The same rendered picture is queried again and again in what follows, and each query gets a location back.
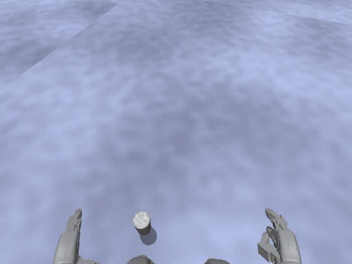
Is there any left robot hand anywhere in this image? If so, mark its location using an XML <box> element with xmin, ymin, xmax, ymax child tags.
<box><xmin>53</xmin><ymin>209</ymin><xmax>100</xmax><ymax>264</ymax></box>

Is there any cup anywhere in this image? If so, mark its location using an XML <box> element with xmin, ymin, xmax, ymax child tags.
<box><xmin>133</xmin><ymin>211</ymin><xmax>151</xmax><ymax>235</ymax></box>

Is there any right robot hand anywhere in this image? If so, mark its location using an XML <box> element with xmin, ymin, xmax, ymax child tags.
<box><xmin>257</xmin><ymin>208</ymin><xmax>302</xmax><ymax>264</ymax></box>

